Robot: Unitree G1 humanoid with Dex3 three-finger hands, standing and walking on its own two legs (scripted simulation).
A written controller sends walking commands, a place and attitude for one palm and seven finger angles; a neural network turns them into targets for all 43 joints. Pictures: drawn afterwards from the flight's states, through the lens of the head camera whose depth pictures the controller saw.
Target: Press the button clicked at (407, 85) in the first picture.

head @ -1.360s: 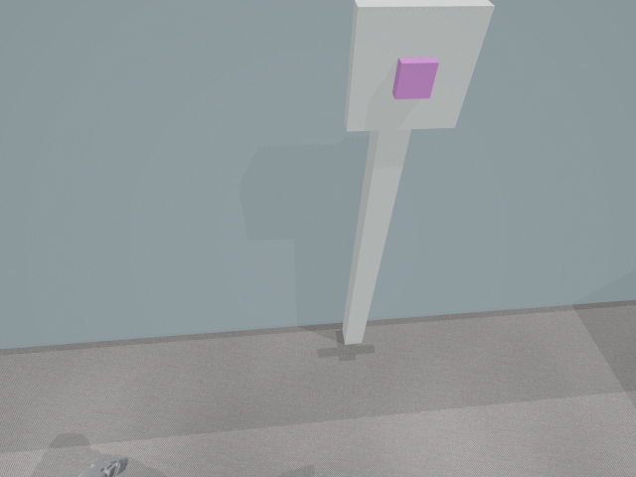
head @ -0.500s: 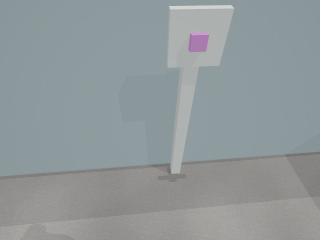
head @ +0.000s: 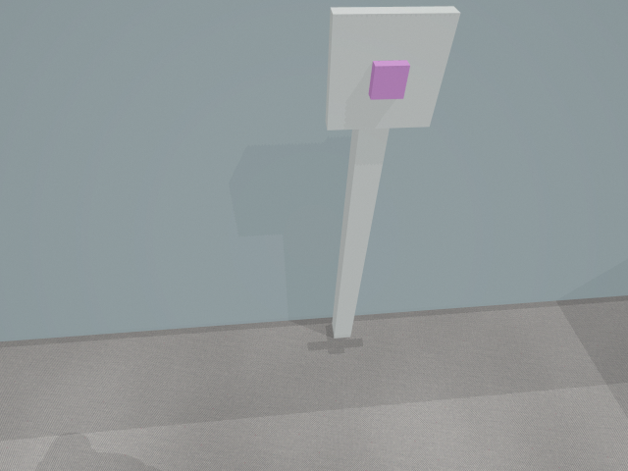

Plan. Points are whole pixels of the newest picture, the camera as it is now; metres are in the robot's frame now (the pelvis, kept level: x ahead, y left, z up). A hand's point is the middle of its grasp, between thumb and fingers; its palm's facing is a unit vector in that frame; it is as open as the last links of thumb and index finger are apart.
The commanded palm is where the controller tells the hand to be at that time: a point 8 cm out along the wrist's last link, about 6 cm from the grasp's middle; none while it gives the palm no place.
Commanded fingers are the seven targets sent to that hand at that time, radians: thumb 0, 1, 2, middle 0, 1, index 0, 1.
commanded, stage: look at it before walking up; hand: left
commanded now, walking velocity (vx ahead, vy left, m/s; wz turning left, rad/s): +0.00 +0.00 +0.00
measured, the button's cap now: (388, 79) +0.66 -0.08 +0.19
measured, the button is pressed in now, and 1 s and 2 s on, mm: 0 0 0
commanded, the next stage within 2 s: walk to a spot facing it in 0.28 s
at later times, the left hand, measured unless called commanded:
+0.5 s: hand out of the picture +0.08 +0.24 -0.16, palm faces -0.01 -0.94 -0.33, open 7.4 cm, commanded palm none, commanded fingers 0.00 0.90 0.90 -0.20 -0.30 -0.20 -0.30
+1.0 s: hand out of the picture +0.04 +0.15 -0.16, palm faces -0.19 -0.95 -0.27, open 7.4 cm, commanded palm none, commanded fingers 0.00 0.90 0.90 -0.20 -0.30 -0.20 -0.30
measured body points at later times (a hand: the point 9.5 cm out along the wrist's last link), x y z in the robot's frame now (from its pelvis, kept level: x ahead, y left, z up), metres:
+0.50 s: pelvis +0.01 +0.00 +0.00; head +0.01 +0.00 +0.45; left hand +0.08 +0.29 -0.13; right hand +0.09 -0.29 -0.14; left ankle +0.00 +0.12 -0.75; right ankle +0.01 -0.12 -0.75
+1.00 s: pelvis -0.03 -0.04 -0.01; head +0.01 -0.08 +0.44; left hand +0.05 +0.20 -0.14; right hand +0.00 -0.31 -0.16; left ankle -0.01 +0.12 -0.66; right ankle -0.02 -0.11 -0.75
